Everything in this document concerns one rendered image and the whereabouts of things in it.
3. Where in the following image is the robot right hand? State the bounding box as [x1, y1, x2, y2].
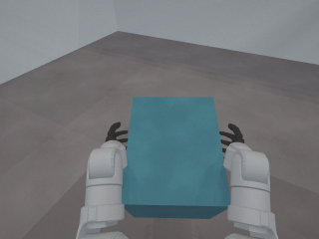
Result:
[219, 123, 244, 159]

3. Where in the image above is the carton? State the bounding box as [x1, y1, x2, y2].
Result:
[122, 97, 231, 219]

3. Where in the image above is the right robot forearm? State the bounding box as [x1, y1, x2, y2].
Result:
[223, 141, 278, 239]

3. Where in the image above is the left robot forearm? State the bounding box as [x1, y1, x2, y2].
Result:
[76, 140, 128, 239]

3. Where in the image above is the robot left hand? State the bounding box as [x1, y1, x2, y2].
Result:
[105, 122, 128, 149]

